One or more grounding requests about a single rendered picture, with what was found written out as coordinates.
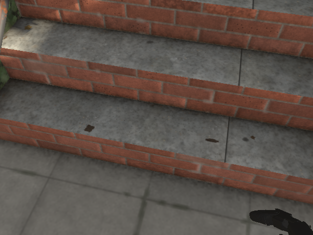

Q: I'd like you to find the robot right hand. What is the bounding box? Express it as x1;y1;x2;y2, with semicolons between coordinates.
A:
249;209;313;235

